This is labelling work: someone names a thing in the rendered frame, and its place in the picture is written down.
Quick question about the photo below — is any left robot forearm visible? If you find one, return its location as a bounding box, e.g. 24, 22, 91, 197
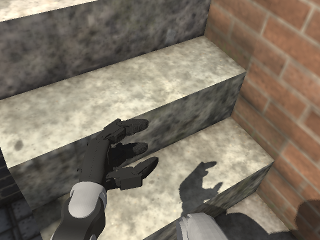
50, 181, 107, 240

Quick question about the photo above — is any robot left hand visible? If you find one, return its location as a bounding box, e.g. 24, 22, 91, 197
77, 118, 159, 193

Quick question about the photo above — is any right robot thigh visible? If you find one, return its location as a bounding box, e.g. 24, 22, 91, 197
176, 212, 229, 240

